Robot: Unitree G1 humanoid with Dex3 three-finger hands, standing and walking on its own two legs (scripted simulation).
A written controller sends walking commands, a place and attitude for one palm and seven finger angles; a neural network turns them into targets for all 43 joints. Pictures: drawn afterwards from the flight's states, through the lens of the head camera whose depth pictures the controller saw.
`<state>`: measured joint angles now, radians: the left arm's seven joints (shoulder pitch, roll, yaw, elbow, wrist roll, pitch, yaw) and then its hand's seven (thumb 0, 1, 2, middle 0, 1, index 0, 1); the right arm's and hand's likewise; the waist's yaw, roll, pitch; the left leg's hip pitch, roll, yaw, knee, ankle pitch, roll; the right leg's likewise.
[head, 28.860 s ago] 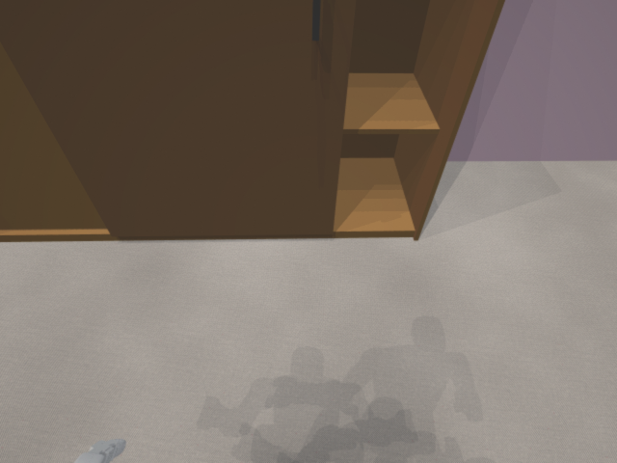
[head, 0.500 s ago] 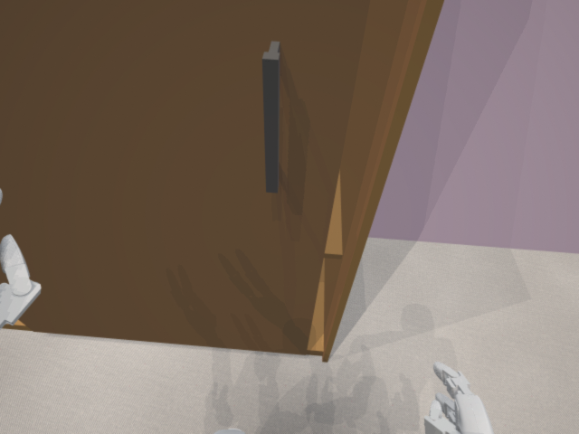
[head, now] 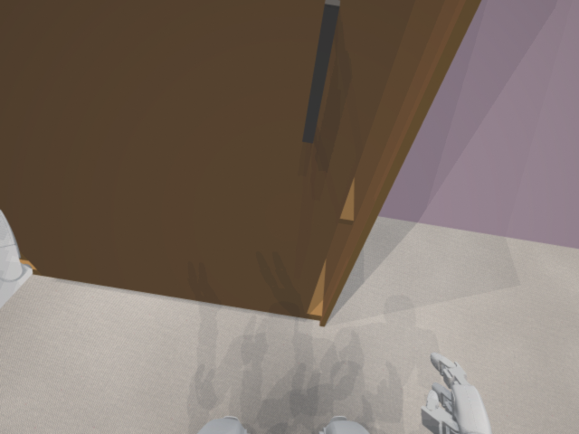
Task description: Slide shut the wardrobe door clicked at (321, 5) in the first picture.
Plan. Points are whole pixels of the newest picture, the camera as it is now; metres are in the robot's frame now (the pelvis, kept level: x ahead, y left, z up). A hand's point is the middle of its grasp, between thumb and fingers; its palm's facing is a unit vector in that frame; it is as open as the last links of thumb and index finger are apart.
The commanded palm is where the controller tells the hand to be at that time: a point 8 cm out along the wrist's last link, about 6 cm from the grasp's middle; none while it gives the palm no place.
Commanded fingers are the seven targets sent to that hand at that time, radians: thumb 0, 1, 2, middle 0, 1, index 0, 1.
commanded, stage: stop stepping back and stand still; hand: left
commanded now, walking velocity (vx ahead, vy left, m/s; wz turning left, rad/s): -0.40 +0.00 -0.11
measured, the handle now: (319, 74) +0.54 +0.02 +0.21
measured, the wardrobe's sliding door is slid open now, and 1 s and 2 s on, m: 0.06 0.06 0.06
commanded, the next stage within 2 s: let the arm hang, fingers relaxed in 0.98 s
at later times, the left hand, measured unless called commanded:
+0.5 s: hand out of the picture +0.09 +0.27 +0.20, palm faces +0.45 -0.83 -0.31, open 7.4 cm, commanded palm +0.05 +0.29 +0.20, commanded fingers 0.00 0.90 0.90 -0.20 -0.30 -0.20 -0.30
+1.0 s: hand out of the picture +0.07 +0.25 +0.18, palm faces +0.45 -0.81 -0.38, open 7.4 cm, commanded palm +0.03 +0.27 +0.20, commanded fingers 0.00 0.90 0.90 -0.20 -0.30 -0.20 -0.30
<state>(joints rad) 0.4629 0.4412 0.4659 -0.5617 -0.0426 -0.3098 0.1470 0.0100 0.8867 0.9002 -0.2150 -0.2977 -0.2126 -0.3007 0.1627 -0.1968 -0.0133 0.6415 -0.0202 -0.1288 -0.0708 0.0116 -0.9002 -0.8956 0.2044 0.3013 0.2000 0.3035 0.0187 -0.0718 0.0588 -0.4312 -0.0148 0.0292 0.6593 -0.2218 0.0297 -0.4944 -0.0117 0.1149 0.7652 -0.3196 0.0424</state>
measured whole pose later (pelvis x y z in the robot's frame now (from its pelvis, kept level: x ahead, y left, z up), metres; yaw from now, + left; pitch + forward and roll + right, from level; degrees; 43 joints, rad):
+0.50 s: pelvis -0.11 +0.00 +0.02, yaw -5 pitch +0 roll +0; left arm 0.49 0.39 0.42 -0.44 -0.05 -0.18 0.15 0.01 0.89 0.90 -0.21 -0.30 -0.21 -0.30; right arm 0.31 -0.23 0.01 0.68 0.00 -0.09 -0.09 0.01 -0.90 -0.90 0.21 0.30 0.20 0.30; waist 0.03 -0.07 -0.13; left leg -0.37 0.05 0.05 0.72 -0.33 0.01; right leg -0.22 -0.01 -0.07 0.51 -0.31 -0.04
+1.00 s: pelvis -0.13 -0.02 +0.02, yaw -4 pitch -1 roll +1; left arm 0.50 0.35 0.41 -0.37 -0.03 -0.20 0.14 0.01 0.89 0.90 -0.21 -0.30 -0.21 -0.30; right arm 0.28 -0.22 0.01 0.68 -0.02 -0.11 -0.08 0.01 -0.90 -0.90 0.21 0.30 0.20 0.30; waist 0.02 -0.03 -0.06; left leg -0.35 0.03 0.08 0.70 -0.34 0.03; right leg -0.29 0.01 -0.11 0.48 -0.18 -0.08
